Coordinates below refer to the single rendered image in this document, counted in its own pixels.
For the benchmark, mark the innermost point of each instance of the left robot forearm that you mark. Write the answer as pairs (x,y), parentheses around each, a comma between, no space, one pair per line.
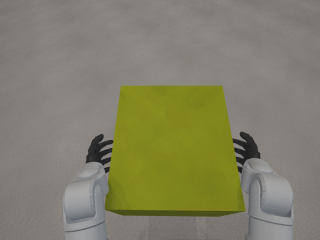
(83,204)

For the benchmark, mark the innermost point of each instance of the robot left hand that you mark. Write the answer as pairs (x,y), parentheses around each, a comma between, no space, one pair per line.
(94,153)

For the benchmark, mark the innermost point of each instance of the robot right hand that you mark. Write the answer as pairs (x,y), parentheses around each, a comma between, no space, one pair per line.
(251,149)

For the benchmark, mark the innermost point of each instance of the right robot forearm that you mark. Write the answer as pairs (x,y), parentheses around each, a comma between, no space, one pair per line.
(270,204)

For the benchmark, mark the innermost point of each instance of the carton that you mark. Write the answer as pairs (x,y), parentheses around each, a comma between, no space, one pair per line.
(173,153)

